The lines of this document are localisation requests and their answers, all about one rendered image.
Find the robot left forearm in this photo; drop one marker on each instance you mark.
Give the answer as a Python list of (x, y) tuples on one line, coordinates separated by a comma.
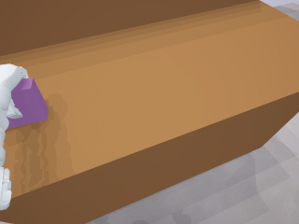
[(5, 97)]

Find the left robot hand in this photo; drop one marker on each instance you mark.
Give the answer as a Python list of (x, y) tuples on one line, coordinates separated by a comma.
[(10, 77)]

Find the sponge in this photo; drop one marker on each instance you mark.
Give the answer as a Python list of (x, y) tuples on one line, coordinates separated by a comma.
[(27, 97)]

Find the left robot upper arm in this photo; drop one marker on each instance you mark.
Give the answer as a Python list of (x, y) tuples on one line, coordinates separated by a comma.
[(5, 188)]

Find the table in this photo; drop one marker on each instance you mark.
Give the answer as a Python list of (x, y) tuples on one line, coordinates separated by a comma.
[(141, 95)]

